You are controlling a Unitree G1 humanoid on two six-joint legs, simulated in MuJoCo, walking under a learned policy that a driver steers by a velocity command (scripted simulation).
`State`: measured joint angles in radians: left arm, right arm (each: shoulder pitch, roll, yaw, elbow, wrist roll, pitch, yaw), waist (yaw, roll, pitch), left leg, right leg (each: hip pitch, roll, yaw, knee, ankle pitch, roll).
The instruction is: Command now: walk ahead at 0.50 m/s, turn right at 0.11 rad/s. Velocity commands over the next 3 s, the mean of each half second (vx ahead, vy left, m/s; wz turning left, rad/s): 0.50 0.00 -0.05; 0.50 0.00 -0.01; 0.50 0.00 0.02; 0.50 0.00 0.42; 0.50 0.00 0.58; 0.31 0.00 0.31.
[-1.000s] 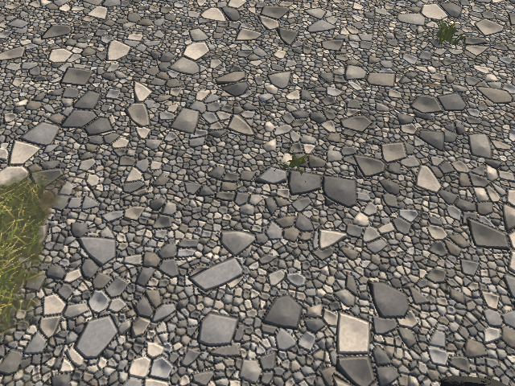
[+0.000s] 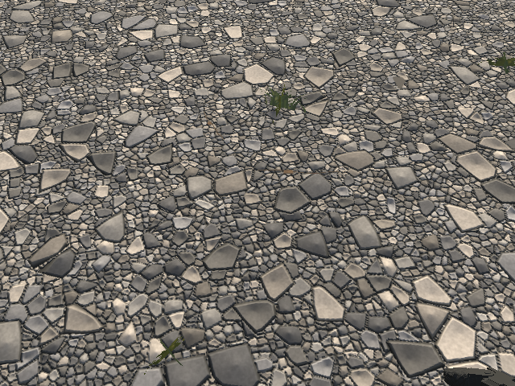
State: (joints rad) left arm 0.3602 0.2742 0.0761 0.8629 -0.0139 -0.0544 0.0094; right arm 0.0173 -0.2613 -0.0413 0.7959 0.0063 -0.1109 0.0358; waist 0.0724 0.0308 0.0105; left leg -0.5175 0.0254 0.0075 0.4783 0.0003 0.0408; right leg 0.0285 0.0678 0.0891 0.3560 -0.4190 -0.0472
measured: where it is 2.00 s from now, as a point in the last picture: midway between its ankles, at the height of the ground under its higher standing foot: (285, 185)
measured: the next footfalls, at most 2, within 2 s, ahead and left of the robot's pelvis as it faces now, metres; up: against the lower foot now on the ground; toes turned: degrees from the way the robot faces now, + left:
left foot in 0.02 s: +0.18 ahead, +0.12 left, +0.00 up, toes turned +1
right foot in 0.54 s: +0.48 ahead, -0.12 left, +0.00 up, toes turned -2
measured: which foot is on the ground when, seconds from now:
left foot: up 0.00-0.00, down 0.02-0.54, up 0.56-1.00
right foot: down 0.00-0.04, up 0.06-0.52, down 0.54-1.00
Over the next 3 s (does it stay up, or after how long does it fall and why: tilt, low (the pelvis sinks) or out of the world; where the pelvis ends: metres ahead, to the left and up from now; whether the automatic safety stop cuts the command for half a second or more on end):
stays up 1.54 0.24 0.01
